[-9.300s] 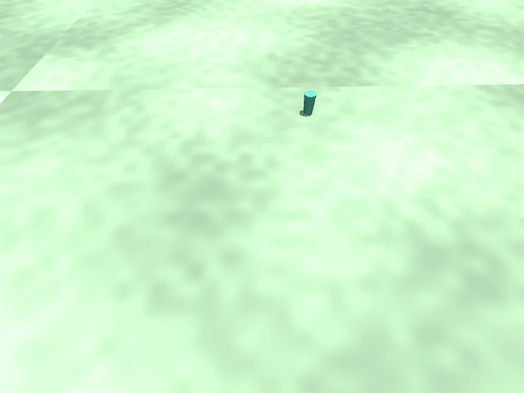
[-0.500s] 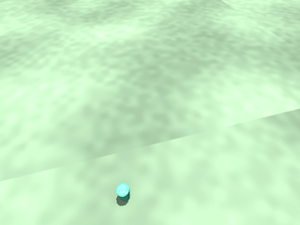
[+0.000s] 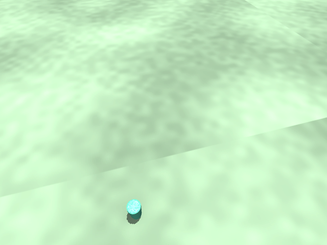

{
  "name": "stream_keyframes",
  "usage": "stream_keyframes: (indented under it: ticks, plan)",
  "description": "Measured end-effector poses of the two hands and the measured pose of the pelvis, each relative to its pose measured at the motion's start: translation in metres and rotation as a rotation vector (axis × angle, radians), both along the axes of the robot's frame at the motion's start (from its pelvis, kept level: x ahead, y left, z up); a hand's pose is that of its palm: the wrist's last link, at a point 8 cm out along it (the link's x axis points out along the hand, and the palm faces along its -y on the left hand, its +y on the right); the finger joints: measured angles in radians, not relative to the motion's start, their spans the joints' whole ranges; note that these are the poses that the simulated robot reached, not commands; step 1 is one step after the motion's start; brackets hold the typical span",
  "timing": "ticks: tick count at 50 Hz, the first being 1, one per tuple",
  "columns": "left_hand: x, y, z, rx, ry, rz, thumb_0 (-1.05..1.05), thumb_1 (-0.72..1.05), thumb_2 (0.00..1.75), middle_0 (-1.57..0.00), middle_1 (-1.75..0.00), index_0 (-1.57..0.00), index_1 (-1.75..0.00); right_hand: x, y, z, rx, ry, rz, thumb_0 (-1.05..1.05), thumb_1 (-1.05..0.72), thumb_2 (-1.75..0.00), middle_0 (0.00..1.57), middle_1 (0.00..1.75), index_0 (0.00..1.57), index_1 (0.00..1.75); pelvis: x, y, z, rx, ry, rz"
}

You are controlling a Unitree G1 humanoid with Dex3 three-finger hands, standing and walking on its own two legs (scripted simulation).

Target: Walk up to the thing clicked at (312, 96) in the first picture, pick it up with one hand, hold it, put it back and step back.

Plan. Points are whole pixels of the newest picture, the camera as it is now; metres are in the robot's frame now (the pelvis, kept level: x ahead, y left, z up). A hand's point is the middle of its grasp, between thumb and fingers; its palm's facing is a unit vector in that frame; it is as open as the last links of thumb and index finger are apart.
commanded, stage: go down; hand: left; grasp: from the side
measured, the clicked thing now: (135, 210) +0.40 +0.19 -0.71
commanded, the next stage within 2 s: none
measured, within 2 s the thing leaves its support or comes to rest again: neither
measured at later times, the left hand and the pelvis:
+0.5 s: hand (77, 243) +0.16 +0.27 -0.19, palm faces +0.04 -0.94 -0.33, open 16.3 cm; pelvis -0.01 +0.01 -0.05, yaw -2 degrees
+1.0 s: hand out of the picture +0.15 +0.28 -0.21, palm faces +0.08 -0.95 -0.32, open 17.5 cm; pelvis -0.01 +0.01 -0.09, yaw -2 degrees
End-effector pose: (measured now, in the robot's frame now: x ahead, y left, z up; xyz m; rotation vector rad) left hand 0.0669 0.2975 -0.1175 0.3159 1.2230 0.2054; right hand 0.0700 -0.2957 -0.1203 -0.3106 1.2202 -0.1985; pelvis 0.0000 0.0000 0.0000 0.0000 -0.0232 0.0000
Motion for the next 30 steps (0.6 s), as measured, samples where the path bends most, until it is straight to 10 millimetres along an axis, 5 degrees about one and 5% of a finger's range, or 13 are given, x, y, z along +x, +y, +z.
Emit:
stream_keyframes:
  ticks: [12, 19, 30]
  plan:
    - [0.089, 0.002, -0.012, -0.015, -0.167, -0.007, 0.00, 0.39, 0.41, -0.06, -0.10, -0.06, -0.10, 0.001, 0.034, -0.008, 0.051, -0.162, -0.052, 0.01, -0.96, -0.91, 0.20, 0.30, 0.20, 0.30, -0.014, 0.000, -0.020, -0.002, 0.135, -0.031]
    - [0.087, 0.010, -0.022, -0.007, -0.121, 0.003, 0.00, 0.00, 0.18, -0.06, -0.07, -0.07, -0.06, 0.002, 0.040, -0.017, 0.056, -0.205, -0.069, 0.01, -0.94, -0.90, 0.20, 0.30, 0.20, 0.30, -0.009, 0.007, -0.034, -0.009, 0.183, -0.040]
    - [0.079, 0.016, -0.041, -0.017, -0.171, 0.011, -0.01, -0.43, 0.04, -0.09, -0.06, -0.09, -0.06, 0.041, 0.044, -0.028, 0.009, -0.339, -0.014, 0.02, -0.91, -0.89, 0.20, 0.30, 0.20, 0.30, -0.007, 0.013, -0.063, -0.021, 0.250, -0.036]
